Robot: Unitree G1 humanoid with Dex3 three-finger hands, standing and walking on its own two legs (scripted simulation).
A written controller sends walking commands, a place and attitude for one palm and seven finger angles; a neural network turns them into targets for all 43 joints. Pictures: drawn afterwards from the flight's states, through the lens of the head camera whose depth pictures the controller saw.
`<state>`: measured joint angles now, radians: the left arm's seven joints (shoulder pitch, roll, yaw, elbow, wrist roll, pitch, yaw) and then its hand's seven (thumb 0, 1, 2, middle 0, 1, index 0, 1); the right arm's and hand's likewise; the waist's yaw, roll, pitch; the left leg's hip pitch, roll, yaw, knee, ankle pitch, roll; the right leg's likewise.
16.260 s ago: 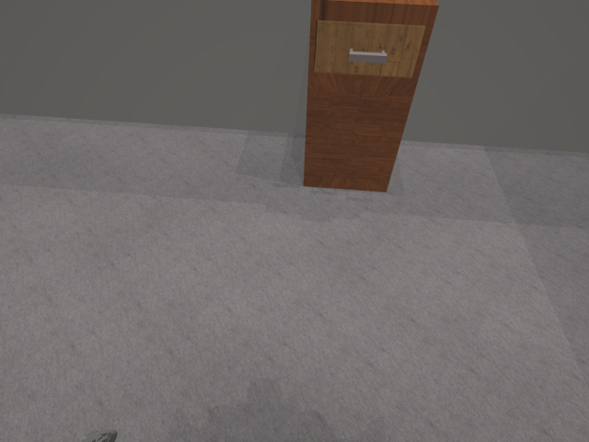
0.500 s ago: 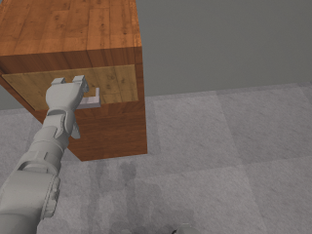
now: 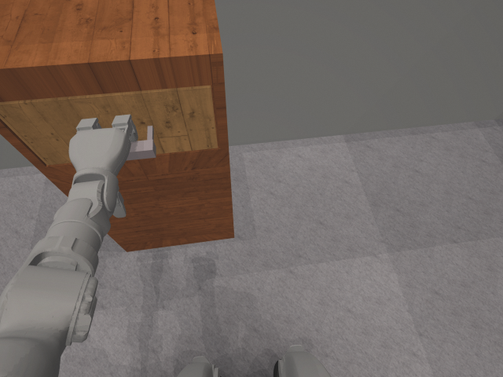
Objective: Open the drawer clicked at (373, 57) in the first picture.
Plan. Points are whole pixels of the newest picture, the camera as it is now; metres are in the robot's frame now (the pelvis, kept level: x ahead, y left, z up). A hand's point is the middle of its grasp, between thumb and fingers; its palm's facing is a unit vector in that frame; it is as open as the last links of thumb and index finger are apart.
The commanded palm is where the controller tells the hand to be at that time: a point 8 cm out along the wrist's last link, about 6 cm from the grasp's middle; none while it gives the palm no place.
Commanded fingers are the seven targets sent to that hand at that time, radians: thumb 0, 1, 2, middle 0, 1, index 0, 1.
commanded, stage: lower the fingers behind the handle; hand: left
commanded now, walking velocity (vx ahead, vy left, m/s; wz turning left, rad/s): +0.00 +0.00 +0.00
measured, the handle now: (120, 142) +0.55 +0.23 -0.03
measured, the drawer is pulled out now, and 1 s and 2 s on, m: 0.00 0.00 0.01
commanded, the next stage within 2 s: close the thumb around the handle in 0.88 s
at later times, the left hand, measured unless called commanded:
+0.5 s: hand (124, 174) +0.48 +0.22 -0.04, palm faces -0.09 -0.04 -1.00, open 14.0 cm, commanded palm +0.47 +0.22 +0.01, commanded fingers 0.00 -0.50 0.30 -0.30 -1.20 -0.30 -1.20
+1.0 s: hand (121, 174) +0.48 +0.22 -0.04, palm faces -0.07 -0.05 -1.00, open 13.9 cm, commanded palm +0.47 +0.21 +0.01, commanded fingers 0.00 -0.39 0.35 -0.31 -1.21 -0.31 -1.21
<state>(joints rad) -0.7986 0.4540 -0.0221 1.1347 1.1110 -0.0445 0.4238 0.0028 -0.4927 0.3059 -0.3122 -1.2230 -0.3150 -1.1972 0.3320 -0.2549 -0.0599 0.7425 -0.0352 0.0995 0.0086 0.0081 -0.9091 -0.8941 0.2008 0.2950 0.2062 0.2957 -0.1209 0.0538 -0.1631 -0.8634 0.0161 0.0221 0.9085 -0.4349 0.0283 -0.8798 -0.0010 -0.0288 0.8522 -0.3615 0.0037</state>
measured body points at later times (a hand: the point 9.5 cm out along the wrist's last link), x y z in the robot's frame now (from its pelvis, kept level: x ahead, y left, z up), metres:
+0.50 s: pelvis -0.02 +0.00 -0.03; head +0.12 +0.00 +0.40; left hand +0.48 +0.22 +0.01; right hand -0.03 -0.28 -0.15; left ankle -0.01 +0.10 -0.69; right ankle +0.01 -0.13 -0.69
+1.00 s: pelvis +0.00 +0.00 -0.02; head +0.14 +0.01 +0.41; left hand +0.48 +0.22 +0.01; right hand +0.00 -0.27 -0.15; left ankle -0.01 +0.10 -0.69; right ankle +0.01 -0.13 -0.69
